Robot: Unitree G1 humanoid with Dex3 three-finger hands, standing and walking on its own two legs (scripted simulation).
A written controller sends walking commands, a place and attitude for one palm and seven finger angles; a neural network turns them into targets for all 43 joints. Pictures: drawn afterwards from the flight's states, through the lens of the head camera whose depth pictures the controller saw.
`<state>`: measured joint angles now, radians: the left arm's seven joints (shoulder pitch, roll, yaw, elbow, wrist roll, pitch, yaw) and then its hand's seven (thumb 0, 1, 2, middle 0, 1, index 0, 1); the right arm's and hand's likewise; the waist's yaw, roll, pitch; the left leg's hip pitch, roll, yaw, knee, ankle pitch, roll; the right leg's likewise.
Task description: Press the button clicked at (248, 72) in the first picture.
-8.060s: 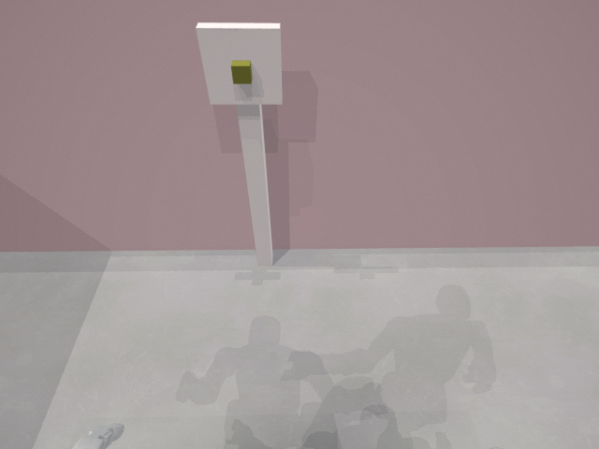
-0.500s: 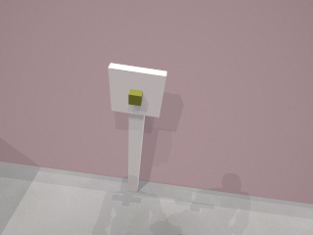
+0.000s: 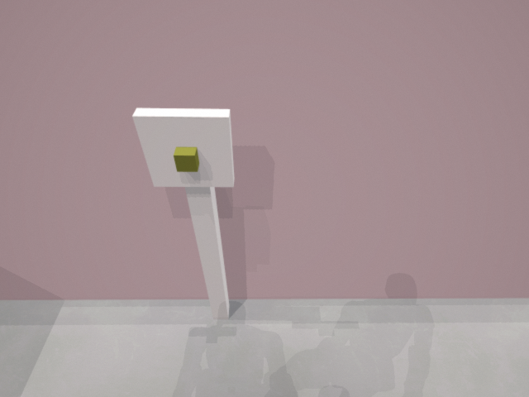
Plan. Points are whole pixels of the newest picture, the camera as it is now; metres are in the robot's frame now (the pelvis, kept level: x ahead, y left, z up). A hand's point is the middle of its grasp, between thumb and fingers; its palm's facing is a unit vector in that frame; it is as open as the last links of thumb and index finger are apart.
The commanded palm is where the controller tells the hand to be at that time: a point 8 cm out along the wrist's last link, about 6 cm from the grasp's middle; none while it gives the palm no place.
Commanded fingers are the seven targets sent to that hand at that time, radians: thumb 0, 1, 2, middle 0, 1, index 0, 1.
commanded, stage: come to a stop and stand still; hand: left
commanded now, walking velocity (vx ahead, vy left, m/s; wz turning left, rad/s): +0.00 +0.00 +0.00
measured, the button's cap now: (187, 158) +0.55 +0.17 +0.07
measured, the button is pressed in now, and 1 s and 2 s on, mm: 0 0 0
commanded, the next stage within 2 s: look again from close up in 0.50 s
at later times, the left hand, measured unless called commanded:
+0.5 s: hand out of the picture -0.04 +0.09 -0.18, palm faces +0.06 -0.99 -0.11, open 7.3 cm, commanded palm none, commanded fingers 0.00 0.90 0.90 -0.20 -0.30 -0.20 -0.30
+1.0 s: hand out of the picture +0.05 +0.18 -0.18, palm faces +0.02 -0.98 -0.20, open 7.3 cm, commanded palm none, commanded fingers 0.00 0.90 0.90 -0.20 -0.30 -0.20 -0.30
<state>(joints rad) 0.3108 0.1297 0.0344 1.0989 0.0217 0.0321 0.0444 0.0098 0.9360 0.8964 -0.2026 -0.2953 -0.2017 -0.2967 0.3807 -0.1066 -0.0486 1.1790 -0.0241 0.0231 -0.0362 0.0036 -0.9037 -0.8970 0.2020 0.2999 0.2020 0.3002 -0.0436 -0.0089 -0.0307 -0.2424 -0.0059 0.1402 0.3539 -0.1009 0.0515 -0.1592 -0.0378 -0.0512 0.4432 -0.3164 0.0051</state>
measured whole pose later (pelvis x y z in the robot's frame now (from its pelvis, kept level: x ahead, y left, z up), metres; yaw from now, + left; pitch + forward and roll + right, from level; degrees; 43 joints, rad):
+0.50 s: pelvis +0.00 -0.04 +0.00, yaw -1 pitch -2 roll +0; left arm 0.37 0.05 -0.01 1.14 0.00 -0.02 0.04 0.00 0.91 0.90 -0.21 -0.30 -0.20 -0.30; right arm 0.30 -0.09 -0.01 1.16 -0.01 0.00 -0.04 0.00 -0.91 -0.90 0.20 0.30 0.20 0.30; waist -0.01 0.01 0.04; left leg -0.23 0.05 0.06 0.42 -0.16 -0.02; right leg -0.14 0.04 -0.06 0.42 -0.26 -0.05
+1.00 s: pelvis +0.02 +0.00 -0.01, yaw +0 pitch -1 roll +0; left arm 0.28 0.17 -0.01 1.06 0.01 -0.02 0.04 0.00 0.92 0.90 -0.20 -0.30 -0.20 -0.30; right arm 0.31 -0.15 0.02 1.07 -0.02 -0.01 -0.03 0.02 -0.93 -0.90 0.20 0.30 0.20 0.30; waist -0.01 -0.01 -0.01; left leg -0.23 -0.02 0.05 0.52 -0.28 0.04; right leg -0.17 -0.02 -0.05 0.50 -0.32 0.00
